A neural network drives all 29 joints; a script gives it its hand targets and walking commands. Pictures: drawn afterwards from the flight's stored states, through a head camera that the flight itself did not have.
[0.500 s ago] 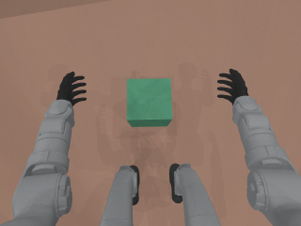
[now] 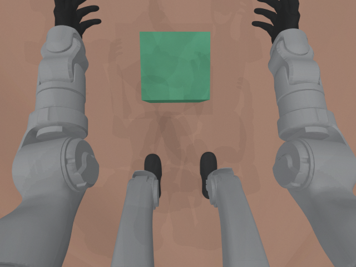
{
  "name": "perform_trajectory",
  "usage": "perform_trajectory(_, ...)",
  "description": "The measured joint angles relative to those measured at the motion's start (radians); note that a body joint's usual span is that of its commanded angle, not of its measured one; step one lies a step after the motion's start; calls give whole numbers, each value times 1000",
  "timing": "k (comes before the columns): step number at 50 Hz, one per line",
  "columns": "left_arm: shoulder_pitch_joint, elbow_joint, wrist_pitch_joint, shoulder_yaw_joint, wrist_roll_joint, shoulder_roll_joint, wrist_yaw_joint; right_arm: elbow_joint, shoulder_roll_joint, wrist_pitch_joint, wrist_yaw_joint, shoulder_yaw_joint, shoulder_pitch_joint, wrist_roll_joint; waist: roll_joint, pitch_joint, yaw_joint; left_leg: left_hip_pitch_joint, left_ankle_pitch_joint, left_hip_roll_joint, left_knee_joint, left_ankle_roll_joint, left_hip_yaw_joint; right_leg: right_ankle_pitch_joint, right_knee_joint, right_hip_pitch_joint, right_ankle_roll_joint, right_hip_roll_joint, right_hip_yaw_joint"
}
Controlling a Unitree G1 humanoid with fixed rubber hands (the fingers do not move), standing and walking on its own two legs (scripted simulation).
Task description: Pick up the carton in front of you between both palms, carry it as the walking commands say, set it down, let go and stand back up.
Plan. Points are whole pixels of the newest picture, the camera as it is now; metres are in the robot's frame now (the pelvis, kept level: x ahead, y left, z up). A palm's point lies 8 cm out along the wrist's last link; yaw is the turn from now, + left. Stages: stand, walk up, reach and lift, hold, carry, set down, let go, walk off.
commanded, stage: reach and lift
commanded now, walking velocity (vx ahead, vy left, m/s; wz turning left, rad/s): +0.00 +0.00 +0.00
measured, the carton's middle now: (174, 73) +0.52 +0.01 -0.51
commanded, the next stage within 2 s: none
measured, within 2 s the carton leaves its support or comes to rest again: leaves its support in 1.62 s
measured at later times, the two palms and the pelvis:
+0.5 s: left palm (110, 66) +0.52 +0.20 -0.36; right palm (241, 65) +0.52 -0.18 -0.36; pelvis -0.04 -0.01 -0.22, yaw +0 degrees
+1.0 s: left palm (122, 68) +0.53 +0.18 -0.44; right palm (230, 70) +0.52 -0.17 -0.44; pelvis -0.04 +0.00 -0.27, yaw -1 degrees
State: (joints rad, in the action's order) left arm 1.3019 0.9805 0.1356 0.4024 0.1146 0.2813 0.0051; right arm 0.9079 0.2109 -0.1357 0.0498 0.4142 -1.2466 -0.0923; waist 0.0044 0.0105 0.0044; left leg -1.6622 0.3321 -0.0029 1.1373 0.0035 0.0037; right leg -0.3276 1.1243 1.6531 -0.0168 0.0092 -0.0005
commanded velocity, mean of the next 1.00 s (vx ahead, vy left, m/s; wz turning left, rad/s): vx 0.00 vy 0.00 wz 0.00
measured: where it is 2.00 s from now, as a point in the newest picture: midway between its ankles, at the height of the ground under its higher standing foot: (182, 184)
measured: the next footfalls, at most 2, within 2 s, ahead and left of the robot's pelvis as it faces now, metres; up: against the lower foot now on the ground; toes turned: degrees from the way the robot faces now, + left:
none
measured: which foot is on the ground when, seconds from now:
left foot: down 0.00-1.00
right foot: down 0.00-1.00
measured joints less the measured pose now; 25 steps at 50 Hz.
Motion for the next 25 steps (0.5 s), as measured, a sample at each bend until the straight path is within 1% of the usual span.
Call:
perform_trajectory(4, -39, 12, -32, 18, 9, -21, -5, 12, -14, 30, 4, 5, 36, -8, -2, 53, -3, -109, 46, 4, 108, -5, 5, -46, 111, 111, -8, -10, 16)
perform_trajectory(7, -51, 21, -46, 7, -9, -20, -16, 22, -10, 42, 16, -15, 43, 7, -2, 68, -4, -202, 92, 7, 221, -8, 7, -96, 225, 203, -14, -15, 24)
perform_trajectory(10, -44, 26, -53, -35, -57, 2, -32, 29, 8, 47, 35, -60, 28, 50, -1, 50, -5, -292, 136, 9, 349, -10, 9, -141, 356, 296, -14, -18, 26)
perform_trajectory(18, 44, 29, -31, -199, -226, 96, -79, 35, 87, 23, 84, -200, -63, 209, 1, -87, -3, -482, 208, 14, 681, -17, 20, -215, 688, 483, -12, -25, 20)
perform_trajectory(22, 118, 56, -8, -251, -276, 127, -95, 60, 117, -1, 95, -242, -132, 263, 5, -173, -2, -534, 215, 15, 800, -21, 25, -221, 804, 533, -14, -29, 16)
perform_trajectory(25, 180, 104, 0, -275, -294, 141, -98, 107, 129, -9, 96, -257, -193, 281, 7, -232, -1, -559, 213, 16, 865, -22, 27, -219, 868, 557, -15, -31, 15)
